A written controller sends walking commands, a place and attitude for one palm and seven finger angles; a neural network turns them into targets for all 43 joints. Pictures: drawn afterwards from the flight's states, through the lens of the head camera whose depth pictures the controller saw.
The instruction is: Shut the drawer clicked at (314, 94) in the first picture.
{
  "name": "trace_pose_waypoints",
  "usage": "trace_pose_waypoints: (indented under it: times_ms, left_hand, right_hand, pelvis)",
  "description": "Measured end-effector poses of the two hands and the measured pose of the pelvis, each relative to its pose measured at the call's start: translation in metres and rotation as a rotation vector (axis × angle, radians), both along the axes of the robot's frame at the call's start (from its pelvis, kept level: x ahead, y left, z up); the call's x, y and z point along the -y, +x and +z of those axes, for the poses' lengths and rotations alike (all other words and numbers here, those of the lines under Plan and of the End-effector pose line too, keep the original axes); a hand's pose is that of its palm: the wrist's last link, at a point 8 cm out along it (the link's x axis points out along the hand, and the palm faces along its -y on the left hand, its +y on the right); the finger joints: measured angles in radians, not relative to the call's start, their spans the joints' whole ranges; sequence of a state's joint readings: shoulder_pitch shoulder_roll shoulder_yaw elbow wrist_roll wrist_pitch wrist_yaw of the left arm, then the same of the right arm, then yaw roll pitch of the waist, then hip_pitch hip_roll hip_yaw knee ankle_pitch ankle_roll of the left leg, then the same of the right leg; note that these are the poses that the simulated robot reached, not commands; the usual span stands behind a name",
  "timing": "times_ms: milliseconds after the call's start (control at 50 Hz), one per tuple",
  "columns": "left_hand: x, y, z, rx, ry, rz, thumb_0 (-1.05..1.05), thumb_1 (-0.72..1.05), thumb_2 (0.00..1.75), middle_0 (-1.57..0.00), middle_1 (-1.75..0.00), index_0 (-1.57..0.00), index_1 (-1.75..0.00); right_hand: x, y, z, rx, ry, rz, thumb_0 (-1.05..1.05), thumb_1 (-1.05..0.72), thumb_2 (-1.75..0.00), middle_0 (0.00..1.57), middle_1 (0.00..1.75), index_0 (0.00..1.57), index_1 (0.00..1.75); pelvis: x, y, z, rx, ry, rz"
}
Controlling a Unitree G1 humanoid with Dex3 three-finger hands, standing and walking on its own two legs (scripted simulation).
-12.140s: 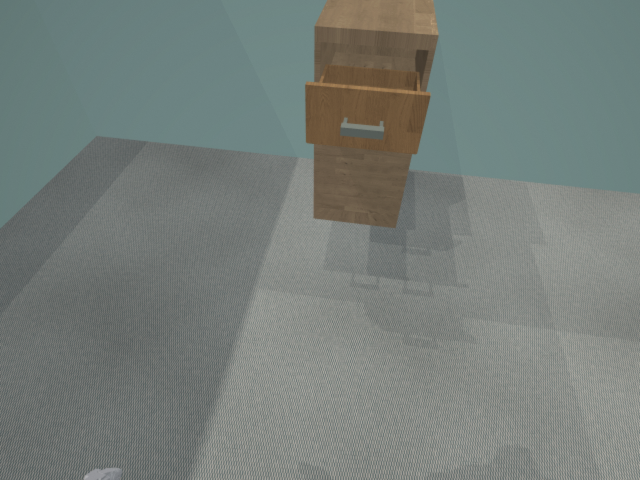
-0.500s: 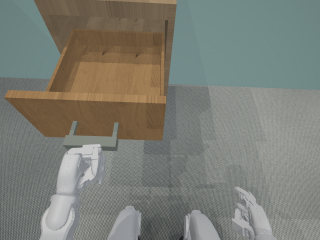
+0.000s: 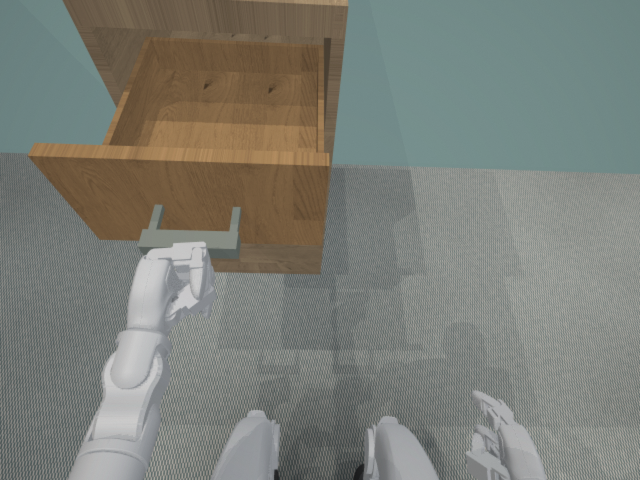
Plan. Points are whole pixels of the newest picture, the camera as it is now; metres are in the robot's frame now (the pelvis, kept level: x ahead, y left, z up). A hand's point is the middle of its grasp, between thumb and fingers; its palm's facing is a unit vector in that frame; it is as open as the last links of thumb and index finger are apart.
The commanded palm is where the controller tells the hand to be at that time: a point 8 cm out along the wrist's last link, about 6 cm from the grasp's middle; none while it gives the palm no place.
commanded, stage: push the drawer shut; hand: left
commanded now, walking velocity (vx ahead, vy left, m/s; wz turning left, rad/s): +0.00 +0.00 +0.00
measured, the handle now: (194, 228) +0.41 +0.18 +0.03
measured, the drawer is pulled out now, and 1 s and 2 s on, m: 0.24 0.12 0.00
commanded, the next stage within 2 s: none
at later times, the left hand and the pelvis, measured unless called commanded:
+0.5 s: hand (218, 238) +0.40 +0.15 +0.03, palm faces +0.00 -1.00 -0.05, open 3.0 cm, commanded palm +0.39 +0.20 +0.04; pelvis +0.00 +0.00 +0.00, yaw -1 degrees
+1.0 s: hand (222, 201) +0.46 +0.15 +0.03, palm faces +0.01 -1.00 -0.05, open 3.0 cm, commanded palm +0.45 +0.20 +0.04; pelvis +0.00 +0.00 +0.00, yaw -1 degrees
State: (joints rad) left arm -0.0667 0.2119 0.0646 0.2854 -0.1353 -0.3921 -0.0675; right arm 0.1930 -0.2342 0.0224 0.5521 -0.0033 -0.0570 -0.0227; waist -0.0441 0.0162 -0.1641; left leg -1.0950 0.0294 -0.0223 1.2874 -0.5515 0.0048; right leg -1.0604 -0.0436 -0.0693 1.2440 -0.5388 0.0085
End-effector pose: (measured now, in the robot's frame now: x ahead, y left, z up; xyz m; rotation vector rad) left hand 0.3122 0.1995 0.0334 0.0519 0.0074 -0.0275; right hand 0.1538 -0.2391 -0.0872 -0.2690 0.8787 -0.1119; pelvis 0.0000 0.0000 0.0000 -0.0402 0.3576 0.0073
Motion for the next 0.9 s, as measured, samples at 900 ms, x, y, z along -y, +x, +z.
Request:
trace_pose_waypoints:
  times_ms: [900]
  left_hand:
    - [-0.004, 0.112, 0.000, 0.017, -0.002, 0.035, -0.01, 0.79, 0.91, -1.40, -1.60, -1.40, -1.60]
  right_hand:
    - [0.021, -0.082, -0.018, -0.268, -0.029, -0.124, 0.01, -0.90, -0.90, 0.21, 0.30, 0.20, 0.30]
  pelvis:
    - [0.001, -0.001, -0.001, -0.052, 0.006, -0.022]
